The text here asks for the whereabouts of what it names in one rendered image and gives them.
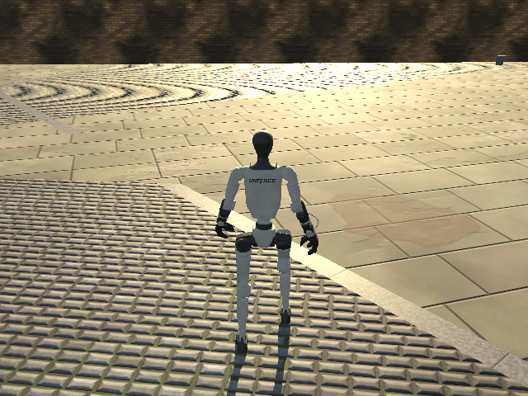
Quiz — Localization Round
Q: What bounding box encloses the left robot hand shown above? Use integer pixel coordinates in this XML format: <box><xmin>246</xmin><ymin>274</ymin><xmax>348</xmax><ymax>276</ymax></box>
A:
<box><xmin>215</xmin><ymin>223</ymin><xmax>234</xmax><ymax>238</ymax></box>

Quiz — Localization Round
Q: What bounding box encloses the robot left forearm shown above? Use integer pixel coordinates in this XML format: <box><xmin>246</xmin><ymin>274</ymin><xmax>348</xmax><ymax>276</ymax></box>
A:
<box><xmin>216</xmin><ymin>198</ymin><xmax>231</xmax><ymax>226</ymax></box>

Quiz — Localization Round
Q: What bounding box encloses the right robot hand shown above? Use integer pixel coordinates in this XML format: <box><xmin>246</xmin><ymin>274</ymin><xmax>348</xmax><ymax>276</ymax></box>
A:
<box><xmin>300</xmin><ymin>233</ymin><xmax>318</xmax><ymax>255</ymax></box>

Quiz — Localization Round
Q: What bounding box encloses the robot right forearm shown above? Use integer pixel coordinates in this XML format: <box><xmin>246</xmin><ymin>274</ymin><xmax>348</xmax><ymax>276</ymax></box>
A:
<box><xmin>296</xmin><ymin>200</ymin><xmax>315</xmax><ymax>238</ymax></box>

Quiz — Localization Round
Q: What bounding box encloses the left robot shin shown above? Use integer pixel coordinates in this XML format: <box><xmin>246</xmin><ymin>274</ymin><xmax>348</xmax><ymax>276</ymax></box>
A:
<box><xmin>237</xmin><ymin>284</ymin><xmax>248</xmax><ymax>342</ymax></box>

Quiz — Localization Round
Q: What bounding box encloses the left robot upper arm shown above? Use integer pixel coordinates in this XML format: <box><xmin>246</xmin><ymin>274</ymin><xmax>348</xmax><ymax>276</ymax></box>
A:
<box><xmin>222</xmin><ymin>166</ymin><xmax>247</xmax><ymax>211</ymax></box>

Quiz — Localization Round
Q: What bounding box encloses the robot head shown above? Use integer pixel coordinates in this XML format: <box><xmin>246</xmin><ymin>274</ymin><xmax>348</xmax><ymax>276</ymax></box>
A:
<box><xmin>249</xmin><ymin>130</ymin><xmax>277</xmax><ymax>170</ymax></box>

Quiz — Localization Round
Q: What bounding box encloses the right robot upper arm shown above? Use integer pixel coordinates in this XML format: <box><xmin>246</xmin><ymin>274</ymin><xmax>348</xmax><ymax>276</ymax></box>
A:
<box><xmin>280</xmin><ymin>166</ymin><xmax>303</xmax><ymax>213</ymax></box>

